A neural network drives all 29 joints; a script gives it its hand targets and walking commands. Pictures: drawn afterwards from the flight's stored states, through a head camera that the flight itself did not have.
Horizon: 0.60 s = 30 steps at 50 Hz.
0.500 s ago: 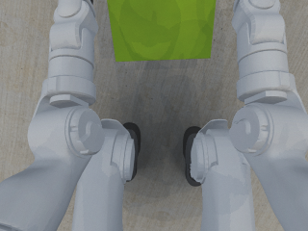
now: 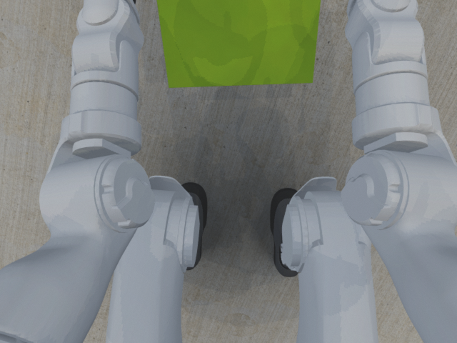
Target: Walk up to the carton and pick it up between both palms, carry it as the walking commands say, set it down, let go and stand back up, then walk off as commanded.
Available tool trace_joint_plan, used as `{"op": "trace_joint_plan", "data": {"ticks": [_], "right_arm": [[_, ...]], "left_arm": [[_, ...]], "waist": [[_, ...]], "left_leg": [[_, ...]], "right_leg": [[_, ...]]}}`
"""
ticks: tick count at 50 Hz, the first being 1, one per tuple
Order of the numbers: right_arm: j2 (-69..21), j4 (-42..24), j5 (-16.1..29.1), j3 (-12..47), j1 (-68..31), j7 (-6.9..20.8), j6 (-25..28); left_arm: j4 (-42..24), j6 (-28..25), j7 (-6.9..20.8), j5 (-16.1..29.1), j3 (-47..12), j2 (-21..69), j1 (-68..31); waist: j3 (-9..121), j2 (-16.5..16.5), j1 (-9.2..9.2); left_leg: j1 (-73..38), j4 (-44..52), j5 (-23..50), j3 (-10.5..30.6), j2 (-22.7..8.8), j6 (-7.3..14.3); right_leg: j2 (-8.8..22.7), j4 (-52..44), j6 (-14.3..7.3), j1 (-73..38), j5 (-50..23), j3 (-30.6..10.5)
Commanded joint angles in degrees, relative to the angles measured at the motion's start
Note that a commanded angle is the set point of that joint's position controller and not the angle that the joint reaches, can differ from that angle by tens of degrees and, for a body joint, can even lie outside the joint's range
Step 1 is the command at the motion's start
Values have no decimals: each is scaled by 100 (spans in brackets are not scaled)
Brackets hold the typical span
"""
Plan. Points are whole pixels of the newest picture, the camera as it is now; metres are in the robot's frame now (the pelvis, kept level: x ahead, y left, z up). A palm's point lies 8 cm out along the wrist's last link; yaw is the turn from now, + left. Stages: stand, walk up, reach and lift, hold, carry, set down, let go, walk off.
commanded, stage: set down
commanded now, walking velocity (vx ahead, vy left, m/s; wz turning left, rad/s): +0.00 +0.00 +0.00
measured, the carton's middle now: out of the picture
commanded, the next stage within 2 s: none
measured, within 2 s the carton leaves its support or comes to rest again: rests again in 0.50 s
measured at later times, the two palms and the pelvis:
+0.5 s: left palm (125, 20) +0.52 +0.15 -0.19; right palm (355, 17) +0.52 -0.16 -0.20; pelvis -0.01 +0.00 +0.00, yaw +0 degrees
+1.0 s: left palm (97, 3) +0.53 +0.16 -0.14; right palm out of the picture +0.54 -0.18 -0.14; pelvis -0.03 +0.00 +0.00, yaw -1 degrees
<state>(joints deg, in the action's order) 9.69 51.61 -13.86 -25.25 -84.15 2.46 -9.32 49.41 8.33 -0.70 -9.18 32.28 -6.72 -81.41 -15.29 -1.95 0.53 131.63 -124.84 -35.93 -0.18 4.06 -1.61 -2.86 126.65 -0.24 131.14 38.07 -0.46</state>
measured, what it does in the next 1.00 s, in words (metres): stands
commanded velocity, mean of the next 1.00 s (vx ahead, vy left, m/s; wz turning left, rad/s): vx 0.00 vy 0.00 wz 0.00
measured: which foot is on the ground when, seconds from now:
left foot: down 0.00-1.00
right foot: down 0.00-1.00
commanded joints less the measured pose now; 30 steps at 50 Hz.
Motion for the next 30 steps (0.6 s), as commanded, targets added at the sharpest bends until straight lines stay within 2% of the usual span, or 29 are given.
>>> {"op": "trace_joint_plan", "data": {"ticks": [1, 7, 12, 16, 19, 20, 23, 24, 27, 30], "right_arm": [[-3795, 1250, 41, 1578, -407, 1036, -454], [-3416, 1253, 79, 1524, -375, 949, -373], [-2806, 1279, 149, 1444, -320, 772, -253], [-1882, 1360, 245, 1296, -175, 490, -100], [-745, 1302, 375, 1114, -60, 113, 100], [-488, 1215, 506, 1168, -209, -4, 194], [1166, 613, 991, 1241, -641, -558, 642], [1407, 370, 1191, 1349, -904, -671, 751], [1629, 99, 1945, 1998, -1577, -786, 851], [1693, 416, 2451, 2403, -1908, -741, 762]], "left_arm": [[1239, 539, 1036, 17, -1742, 4072, -688], [1220, 467, 941, 5, -1678, 3719, -568], [1235, 353, 781, 29, -1589, 3139, -407], [1331, 208, 538, 62, -1414, 2252, -151], [1288, 14, 217, 150, -1206, 1182, 49], [1217, -78, 124, 242, -1252, 919, -76], [805, -502, -394, 719, -1282, -568, -375], [629, -628, -530, 912, -1381, -849, -613], [515, -780, -690, 1653, -1955, -1202, -1178], [769, -728, -714, 2039, -2309, -1396, -1454]], "waist": [[4136, 300, -236], [4220, 295, -203], [4339, 306, -176], [4449, 305, -144], [4560, 318, -141], [4754, 318, -113], [5345, 325, -99], [5641, 403, -84], [6473, 653, -47], [6228, 600, 60]], "left_leg": [[-2364, 792, 1821, -254, 404, -28], [-2456, 766, 1901, -258, 385, -63], [-2548, 753, 1929, -267, 354, -110], [-2655, 761, 1906, -274, 303, -161], [-2753, 776, 1921, -279, 253, -211], [-2875, 752, 2062, -257, 244, -217], [-3159, 618, 2609, -246, 226, -220], [-3260, 545, 2821, -226, 211, -184], [-3508, 414, 3041, -173, 106, -65], [-3486, 471, 2650, -147, -4, 0]], "right_leg": [[-362, -1193, -7, -2414, -2004, 108], [-344, -1156, 16, -2447, -2044, 128], [-306, -1136, 49, -2576, -2074, 139], [-257, -1130, 93, -2754, -2065, 138], [-211, -1138, 128, -2900, -2088, 127], [-193, -1107, 132, -3025, -2242, 100], [-136, -1014, 131, -3339, -2787, -9], [-104, -946, 132, -3506, -3020, -64], [1, -805, 138, -3992, -3301, -109], [69, -851, 127, -3742, -2768, -83]]}}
